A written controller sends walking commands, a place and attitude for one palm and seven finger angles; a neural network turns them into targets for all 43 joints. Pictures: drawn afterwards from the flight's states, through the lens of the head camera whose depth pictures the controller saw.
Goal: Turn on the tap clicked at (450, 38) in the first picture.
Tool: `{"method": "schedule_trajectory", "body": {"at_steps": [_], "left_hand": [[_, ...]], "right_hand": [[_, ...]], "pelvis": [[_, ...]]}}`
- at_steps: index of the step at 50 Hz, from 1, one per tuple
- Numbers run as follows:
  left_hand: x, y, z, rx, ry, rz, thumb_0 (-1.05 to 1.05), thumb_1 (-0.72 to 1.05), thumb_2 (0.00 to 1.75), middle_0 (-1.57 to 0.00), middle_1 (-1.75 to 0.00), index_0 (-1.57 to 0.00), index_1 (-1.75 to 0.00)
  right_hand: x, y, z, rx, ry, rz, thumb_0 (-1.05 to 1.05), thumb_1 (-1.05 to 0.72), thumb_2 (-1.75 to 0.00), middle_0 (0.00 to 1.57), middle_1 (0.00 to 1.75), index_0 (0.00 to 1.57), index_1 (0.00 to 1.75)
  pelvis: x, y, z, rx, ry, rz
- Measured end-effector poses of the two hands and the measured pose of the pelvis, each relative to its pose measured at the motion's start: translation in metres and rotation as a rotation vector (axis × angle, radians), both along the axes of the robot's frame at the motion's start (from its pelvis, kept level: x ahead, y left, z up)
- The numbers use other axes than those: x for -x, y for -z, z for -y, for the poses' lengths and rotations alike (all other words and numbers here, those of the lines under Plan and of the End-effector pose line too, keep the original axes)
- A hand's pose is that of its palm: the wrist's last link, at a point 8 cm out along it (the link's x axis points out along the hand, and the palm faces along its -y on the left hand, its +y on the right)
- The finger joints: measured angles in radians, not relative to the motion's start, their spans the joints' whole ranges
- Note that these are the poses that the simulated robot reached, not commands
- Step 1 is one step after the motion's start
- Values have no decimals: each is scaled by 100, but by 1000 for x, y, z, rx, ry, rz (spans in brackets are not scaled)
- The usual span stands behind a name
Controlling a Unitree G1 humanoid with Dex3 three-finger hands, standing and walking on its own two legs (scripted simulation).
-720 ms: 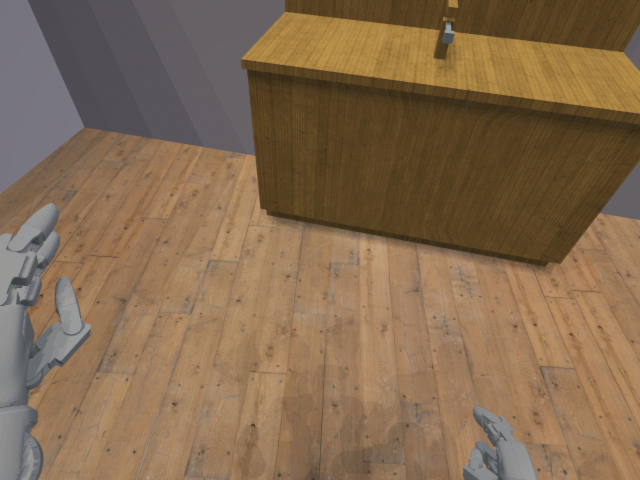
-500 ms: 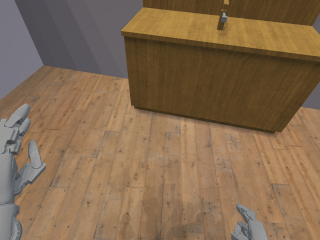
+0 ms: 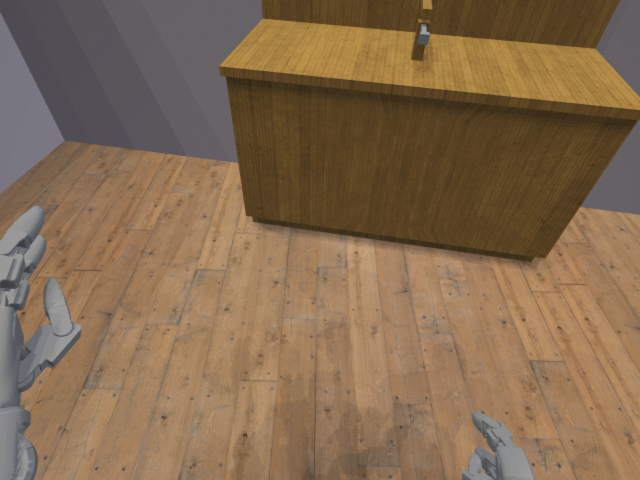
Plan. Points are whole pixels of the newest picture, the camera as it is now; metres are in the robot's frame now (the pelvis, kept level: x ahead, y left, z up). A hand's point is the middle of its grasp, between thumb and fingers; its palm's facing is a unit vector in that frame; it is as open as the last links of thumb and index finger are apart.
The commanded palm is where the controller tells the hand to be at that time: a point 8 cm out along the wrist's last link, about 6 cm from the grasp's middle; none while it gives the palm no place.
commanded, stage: walk to a spot facing it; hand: left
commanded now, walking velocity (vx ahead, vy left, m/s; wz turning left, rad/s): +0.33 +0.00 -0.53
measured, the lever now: (423, 38) +1.28 -0.21 +0.09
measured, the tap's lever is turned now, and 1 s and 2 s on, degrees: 0 0 0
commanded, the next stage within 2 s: take the last steps up to it in 1.36 s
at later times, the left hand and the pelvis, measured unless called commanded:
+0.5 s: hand (186, 210) +0.37 +0.20 +0.17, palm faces +0.25 -0.89 -0.38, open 7.4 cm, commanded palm +0.32 +0.24 +0.19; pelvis +0.10 +0.00 +0.00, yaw -13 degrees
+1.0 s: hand (301, 138) +0.53 +0.08 +0.18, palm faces +0.06 -0.89 -0.44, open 7.4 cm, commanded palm +0.50 +0.14 +0.19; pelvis +0.25 -0.07 +0.00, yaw -20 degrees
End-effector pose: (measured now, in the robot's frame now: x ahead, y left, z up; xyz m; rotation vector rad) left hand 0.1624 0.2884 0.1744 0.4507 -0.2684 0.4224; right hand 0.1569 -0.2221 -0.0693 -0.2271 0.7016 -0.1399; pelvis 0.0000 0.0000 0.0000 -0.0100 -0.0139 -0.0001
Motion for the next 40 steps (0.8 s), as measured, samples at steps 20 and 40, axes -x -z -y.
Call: {"method": "schedule_trajectory", "body": {"at_steps": [20, 40], "left_hand": [[-125, -11, 38, -59, 214, 31, 1, 88, 90, -21, -31, -22, -30], [-292, -11, 146, -175, 423, 26, 1, 88, 90, -21, -31, -22, -30]], "right_hand": [[-18, 1, 56, 74, 187, -107, 1, -91, -90, 20, 30, 20, 30], [-89, 48, 80, -107, 331, -134, 1, -90, -90, 20, 30, 21, 30]], "pelvis": [[-80, 0, 4, -10, 147, -31], [-183, 18, 58, 11, 323, -14]]}}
